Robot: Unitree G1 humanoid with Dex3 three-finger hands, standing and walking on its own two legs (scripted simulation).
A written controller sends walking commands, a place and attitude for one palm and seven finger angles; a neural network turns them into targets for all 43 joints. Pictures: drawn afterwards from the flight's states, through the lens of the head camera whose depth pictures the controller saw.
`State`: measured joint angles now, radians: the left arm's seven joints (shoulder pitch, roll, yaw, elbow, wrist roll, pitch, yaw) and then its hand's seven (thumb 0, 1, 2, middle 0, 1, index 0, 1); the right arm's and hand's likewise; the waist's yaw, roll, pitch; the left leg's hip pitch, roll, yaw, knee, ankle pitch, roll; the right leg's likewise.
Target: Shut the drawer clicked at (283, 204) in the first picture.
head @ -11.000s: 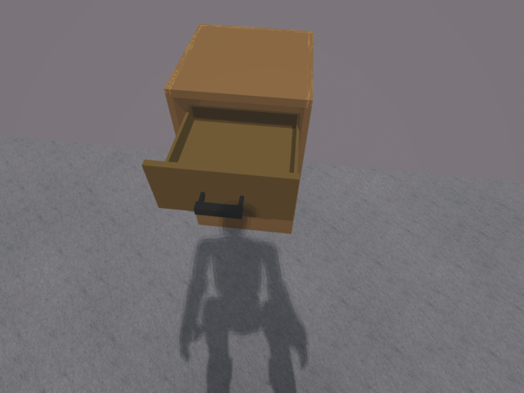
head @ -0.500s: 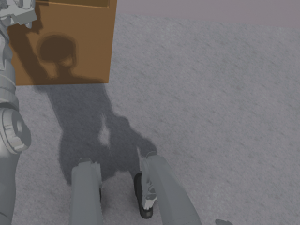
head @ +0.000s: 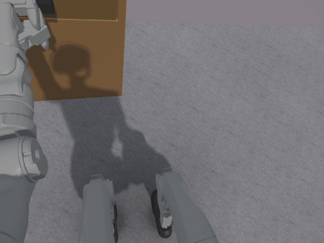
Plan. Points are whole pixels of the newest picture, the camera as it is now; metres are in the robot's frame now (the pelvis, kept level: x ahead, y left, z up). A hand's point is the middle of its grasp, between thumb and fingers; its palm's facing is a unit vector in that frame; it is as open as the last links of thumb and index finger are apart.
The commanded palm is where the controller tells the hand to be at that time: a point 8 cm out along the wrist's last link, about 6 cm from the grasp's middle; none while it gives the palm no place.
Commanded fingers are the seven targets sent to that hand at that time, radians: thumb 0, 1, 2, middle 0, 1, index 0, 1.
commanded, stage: pull the fist back off the drawer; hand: left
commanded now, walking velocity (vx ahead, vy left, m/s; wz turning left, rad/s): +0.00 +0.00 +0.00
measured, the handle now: out of the picture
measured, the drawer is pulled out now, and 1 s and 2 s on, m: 0.00 0.00 0.00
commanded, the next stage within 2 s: draw the hand back to the body in 0.18 s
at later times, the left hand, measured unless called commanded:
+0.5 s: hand (31, 48) +0.49 +0.20 +0.08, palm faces +0.03 -1.00 -0.06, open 3.3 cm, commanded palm +0.45 +0.24 +0.11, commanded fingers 0.00 0.90 0.90 -1.40 -1.60 -1.40 -1.60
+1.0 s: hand out of the picture +0.35 +0.23 +0.22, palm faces +0.23 -0.93 -0.28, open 3.3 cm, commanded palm +0.31 +0.27 +0.25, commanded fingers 0.00 0.90 0.90 -1.40 -1.60 -1.40 -1.60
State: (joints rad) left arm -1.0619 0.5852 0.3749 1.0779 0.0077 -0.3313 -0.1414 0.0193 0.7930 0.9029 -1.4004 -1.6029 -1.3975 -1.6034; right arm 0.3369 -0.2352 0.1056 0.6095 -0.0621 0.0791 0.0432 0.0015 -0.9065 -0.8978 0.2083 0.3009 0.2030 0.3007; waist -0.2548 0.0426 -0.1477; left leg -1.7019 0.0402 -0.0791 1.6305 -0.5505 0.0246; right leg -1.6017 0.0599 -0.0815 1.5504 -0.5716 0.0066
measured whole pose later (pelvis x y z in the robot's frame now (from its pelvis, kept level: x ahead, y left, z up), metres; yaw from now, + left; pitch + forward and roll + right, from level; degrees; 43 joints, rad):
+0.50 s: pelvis +0.04 +0.00 +0.06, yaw +3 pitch +30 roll -4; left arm -0.52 0.36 0.29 0.54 -0.15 -0.30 -0.18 0.02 0.90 0.90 -1.40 -1.60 -1.39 -1.60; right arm 0.23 -0.24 0.03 0.55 0.02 0.12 0.04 0.00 -0.91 -0.90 0.20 0.30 0.20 0.30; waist -0.12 0.04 -0.15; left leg -1.37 0.03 -0.04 1.41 -0.57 0.01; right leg -1.29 0.05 -0.04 1.36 -0.59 0.00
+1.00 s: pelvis +0.08 +0.00 +0.18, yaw +6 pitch +8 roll -1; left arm 0.11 0.32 0.09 0.11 -0.07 -0.05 0.08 0.02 0.89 0.90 -1.40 -1.60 -1.40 -1.60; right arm 0.23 -0.24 0.05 0.46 0.05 0.11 -0.09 0.01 -0.91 -0.90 0.20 0.30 0.20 0.30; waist -0.03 0.04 -0.10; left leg -0.56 0.00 -0.01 0.82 -0.40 0.02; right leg -0.49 0.02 -0.01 0.78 -0.43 0.00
